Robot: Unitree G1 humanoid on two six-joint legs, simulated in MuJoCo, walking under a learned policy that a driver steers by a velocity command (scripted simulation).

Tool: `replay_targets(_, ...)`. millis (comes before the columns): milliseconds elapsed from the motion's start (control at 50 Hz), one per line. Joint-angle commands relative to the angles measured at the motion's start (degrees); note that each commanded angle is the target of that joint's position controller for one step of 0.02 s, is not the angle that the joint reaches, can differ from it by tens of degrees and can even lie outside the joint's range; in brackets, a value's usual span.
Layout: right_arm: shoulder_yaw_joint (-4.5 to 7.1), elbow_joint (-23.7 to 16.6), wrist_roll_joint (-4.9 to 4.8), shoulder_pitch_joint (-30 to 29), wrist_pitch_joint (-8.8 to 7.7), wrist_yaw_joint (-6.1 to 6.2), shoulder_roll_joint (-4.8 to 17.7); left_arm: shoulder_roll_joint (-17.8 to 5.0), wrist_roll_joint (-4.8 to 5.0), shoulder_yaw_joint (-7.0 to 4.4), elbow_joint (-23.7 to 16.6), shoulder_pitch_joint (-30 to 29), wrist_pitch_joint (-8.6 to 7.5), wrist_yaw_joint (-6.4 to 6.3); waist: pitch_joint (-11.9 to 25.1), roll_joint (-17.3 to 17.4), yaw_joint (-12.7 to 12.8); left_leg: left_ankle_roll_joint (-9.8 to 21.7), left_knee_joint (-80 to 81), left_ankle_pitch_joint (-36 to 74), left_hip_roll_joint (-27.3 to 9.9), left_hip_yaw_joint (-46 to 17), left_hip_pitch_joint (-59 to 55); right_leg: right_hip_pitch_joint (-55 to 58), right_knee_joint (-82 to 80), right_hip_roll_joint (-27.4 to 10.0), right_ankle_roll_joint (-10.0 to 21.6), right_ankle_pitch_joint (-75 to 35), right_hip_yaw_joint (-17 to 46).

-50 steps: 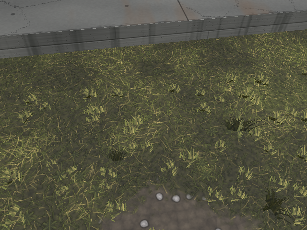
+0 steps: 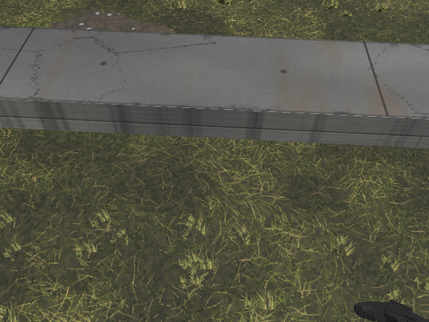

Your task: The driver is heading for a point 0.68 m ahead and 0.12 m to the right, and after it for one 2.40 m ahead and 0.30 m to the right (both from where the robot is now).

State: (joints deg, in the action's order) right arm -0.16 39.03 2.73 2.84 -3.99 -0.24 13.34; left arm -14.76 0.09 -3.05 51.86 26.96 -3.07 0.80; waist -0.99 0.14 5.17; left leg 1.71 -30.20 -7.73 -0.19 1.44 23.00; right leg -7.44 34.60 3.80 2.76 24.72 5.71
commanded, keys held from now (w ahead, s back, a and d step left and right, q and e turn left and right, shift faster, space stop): w+e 0.54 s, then w+q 0.10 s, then q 0.36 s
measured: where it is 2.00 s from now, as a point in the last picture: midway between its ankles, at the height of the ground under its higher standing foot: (285, 267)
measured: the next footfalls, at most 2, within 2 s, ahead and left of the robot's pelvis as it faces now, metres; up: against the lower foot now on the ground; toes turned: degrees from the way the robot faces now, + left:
right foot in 0.48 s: +0.36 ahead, -0.15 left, +0.00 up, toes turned -21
left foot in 1.00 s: +0.60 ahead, -0.09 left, +0.00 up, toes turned -11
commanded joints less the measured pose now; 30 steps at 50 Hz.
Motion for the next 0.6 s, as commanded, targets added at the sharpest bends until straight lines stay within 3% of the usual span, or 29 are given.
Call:
replay_targets(20,4.9,1.14,-0.04,18.14,0.59,1.31,13.72,-6.85,-0.68,-1.41,-6.22,-1.24,0.04,-0.74,7.64,9.42,-8.97,8.69,17.4,-28.21,-24.8,-37.42,-30.23,-31.61,29.4,-2.09,2.43,4.65,-1.49)
replay_targets(40,3.76,0.61,-0.58,14.66,0.43,1.02,9.3,-6.58,-1.13,-1.68,-5.78,-3.38,0.45,-0.19,2.45,4.85,-7.54,7.93,17.79,-24.07,-21.73,-30.03,-25.22,-31.58,30.32,-4.03,2.45,-0.27,-0.65)
replay_targets(60,3.25,0.72,-0.7,12.79,0.09,0.79,7.15,-5.28,-1.12,-1.54,-5.7,-4.69,0.72,0.27,0.23,4.15,-6.56,7.01,18.85,-14.84,-19.1,-22.72,-21.65,-30.29,29.44,-5.54,1.84,-3.54,-1.06)
replay_targets(100,2.85,1.57,-0.9,12.38,-0.72,0.93,5.56,-4.6,-1.89,-1.65,-5.67,-5.84,1.8,1.1,-0.66,6.65,-5.35,5.5,19.84,-2.96,-15.34,-13.06,-18.94,-28.66,28.86,-6.89,0.61,-6.6,-2.34)
replay_targets(180,3.53,4.01,-1.7,15.92,-1.99,0.71,6.46,-3.13,-2.04,-1.35,-8.12,-11.66,2.9,2.4,-0.18,5.3,-5.15,6.31,20.17,12.78,-15.16,-4.62,-20.6,-32.61,29.19,-7.44,-0.7,-12.52,-3.32)
replay_targets(260,3.69,6.03,-1.56,17.77,-1.76,0.7,6.3,-2.03,-2.06,-0.5,-11.26,-19.93,2.88,3.44,-2.41,4.98,-6.16,6.19,20.93,15.63,-13.8,2.63,-20.61,-34.17,19.36,-7.78,-1.42,-19.84,-5.47)
replay_targets(340,4.37,7.74,-1.53,19.64,-1.54,0.96,8.56,-1.74,-2.14,0.4,-14.22,-27.29,2.67,4.36,-4.23,4.94,-7.54,5.22,20.84,17.36,-14.5,7.4,-21.01,-28.44,6.74,-7.09,0.62,-22.1,-9.99)
replay_targets(380,4.63,8.84,-1.55,21.12,-0.98,1.19,9.46,-2.43,-2.43,0.33,-15.09,-28.68,2.76,4.28,-4.36,4.69,-7.68,4.62,18.32,23.35,-15.35,9.21,-24.26,-26.59,3.43,-5.87,2.44,-18.92,-11.92)
replay_targets(400,4.73,9.25,-1.54,21.35,-0.64,1.34,10.12,-2.82,-2.57,0.16,-15.21,-28.33,2.79,4.03,-3.71,4.95,-7.18,4.21,15.36,31.31,-15.5,10.41,-25.77,-24.45,2.23,-4.46,3.59,-16.38,-13.03)
replay_targets(440,5.13,9.92,-1.5,21.74,0.32,1.64,12.13,-4.28,-2.79,-0.61,-14.06,-22.98,2.62,3.25,0.46,5.93,-4.45,3.77,3.63,47.83,-15.65,12.26,-27.93,-16.58,0.66,-0.2,6.29,-10.37,-14.77)
replay_targets(460,5.18,9.81,-1.7,21.46,0.87,1.7,12.73,-5.5,-3.0,-1.41,-11.97,-15.71,2.11,2.68,4.83,5.06,-1.24,3.25,-7.18,47.16,-15.24,13.09,-25.4,-7.32,-2.4,1.9,7.96,-10.51,-14.34)
replay_targets(480,4.96,8.74,-1.44,20.98,1.06,1.61,12.32,-8.59,-3.53,-2.88,-8.71,-5.66,1.78,1.68,10.63,1.28,3.17,1.54,-22.76,34.45,-13.85,13.62,-15.69,7.4,-5.36,-0.56,10.27,-9.12,-8.51)
replay_targets(500,3.42,4.76,-1.71,23.19,0.78,0.52,5.2,-15.42,-3.12,-4.53,-9.16,-5.23,1.97,0.68,15.98,-12.4,-0.3,-1.73,-42.52,-13.96,-5.93,12.88,8.12,24.8,-8.02,-18.66,16.54,-3.58,19.24)
replay_targets(520,4.29,2.24,-1.47,17.67,0.35,0.26,9.3,-16.99,-1.25,-4.94,-10.82,-3.58,2.64,0.33,20.23,-9.18,2.04,-2.89,-52.31,-23.89,0.74,0.68,17.11,27.39,-16.82,-24.16,20.82,-7.88,39.8)
replay_targets(540,4.28,0.88,-1.72,12.58,-0.11,0.03,9.57,-15.45,-0.93,-4.65,-9.55,-5.27,2.94,-0.23,11.85,-4.11,1.48,-2.17,-51.35,-17.5,-2.93,-3.0,22.25,23.27,-17.57,-22.14,19.16,-14.14,29.23)
replay_targets(560,3.51,2.01,-2.2,13.96,-0.72,0.01,8.06,-11.27,-0.68,-3.52,-8.92,-8.05,2.6,-0.68,5.96,-1.41,-1.27,-1.61,-45.83,-12.38,-5.48,-2.21,19.77,14.85,-17.93,-20.68,17.03,-21.85,21.0)
replay_targets(580,3.39,3.65,-1.91,15.6,-0.55,0.05,7.46,-8.09,-0.91,-2.49,-8.86,-10.8,1.98,-0.85,3.17,0.63,-4.07,-1.45,-40.72,-10.94,-7.08,-2.12,15.08,8.24,-18.78,-17.6,14.19,-28.5,15.36)
replay_targets(600,3.24,4.62,-0.93,17.71,0.43,-0.06,7.0,-6.14,-0.73,-1.68,-8.67,-12.59,1.32,-0.9,2.57,0.05,-6.23,-1.71,-37.93,-10.72,-7.78,-2.33,10.43,3.58,-19.9,-15.5,12.77,-32.96,11.17)
Velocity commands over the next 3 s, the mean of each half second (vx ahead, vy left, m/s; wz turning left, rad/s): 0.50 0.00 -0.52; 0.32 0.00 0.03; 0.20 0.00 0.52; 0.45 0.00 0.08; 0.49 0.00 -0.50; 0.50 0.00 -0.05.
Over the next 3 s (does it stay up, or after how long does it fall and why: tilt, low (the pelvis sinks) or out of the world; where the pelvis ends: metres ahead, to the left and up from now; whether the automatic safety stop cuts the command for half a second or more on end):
stays up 1.26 -0.20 0.04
